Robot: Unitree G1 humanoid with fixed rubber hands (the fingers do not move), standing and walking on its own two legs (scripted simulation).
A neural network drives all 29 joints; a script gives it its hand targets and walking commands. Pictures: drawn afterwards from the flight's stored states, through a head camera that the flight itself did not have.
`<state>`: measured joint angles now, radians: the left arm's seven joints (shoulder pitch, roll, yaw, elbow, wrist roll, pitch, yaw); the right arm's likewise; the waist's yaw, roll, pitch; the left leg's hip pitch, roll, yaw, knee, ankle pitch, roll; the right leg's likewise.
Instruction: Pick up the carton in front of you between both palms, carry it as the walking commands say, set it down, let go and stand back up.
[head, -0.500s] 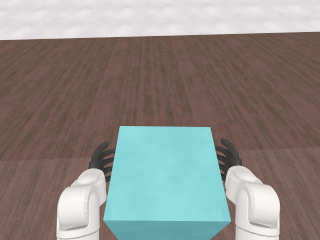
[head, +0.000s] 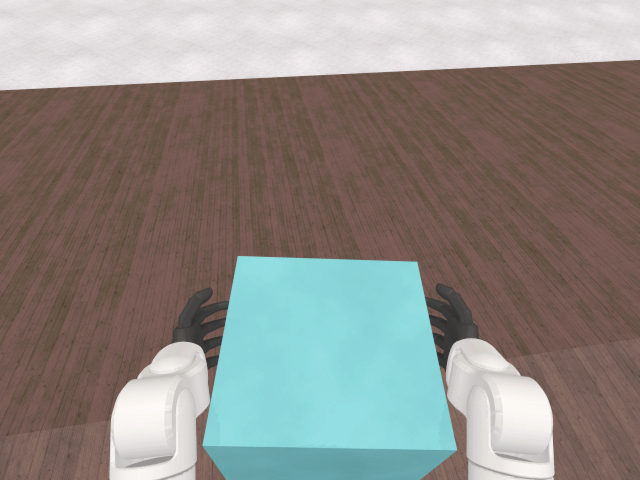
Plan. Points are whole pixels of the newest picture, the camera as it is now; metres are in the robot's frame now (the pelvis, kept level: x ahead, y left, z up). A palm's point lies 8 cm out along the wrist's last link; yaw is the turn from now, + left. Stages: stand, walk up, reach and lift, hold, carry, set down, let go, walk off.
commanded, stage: carry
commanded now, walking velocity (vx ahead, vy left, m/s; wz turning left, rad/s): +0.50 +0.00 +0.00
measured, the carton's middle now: (322, 384) +0.23 +0.00 +0.00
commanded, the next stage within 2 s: none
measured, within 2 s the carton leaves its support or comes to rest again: neither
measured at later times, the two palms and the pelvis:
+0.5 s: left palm (243, 138) +0.63 +0.12 +0.08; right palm (408, 130) +0.67 -0.18 +0.08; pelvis +0.32 -0.05 -0.01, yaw +3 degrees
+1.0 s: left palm (250, 63) +1.00 +0.14 +0.05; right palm (374, 63) +0.99 -0.16 +0.06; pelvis +0.65 +0.00 -0.03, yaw +1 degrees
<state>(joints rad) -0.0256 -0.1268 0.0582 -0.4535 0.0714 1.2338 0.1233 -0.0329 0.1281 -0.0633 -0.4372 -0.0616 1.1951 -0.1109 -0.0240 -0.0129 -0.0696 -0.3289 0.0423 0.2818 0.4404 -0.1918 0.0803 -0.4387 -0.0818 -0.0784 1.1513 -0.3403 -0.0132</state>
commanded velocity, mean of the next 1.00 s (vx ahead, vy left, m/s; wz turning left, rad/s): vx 0.50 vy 0.00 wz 0.00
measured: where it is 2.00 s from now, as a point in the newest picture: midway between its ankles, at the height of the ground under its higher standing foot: (313, 228)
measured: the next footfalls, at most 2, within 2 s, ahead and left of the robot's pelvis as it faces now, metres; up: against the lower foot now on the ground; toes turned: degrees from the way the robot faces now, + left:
right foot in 0.32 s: +0.41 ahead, -0.11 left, +0.00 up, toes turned -8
left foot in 0.80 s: +0.68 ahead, +0.05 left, -0.03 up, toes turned +7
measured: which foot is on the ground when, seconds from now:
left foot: down 0.00-0.34, up 0.36-0.78, down 0.80-1.00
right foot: up 0.00-0.30, down 0.32-0.82, up 0.84-1.00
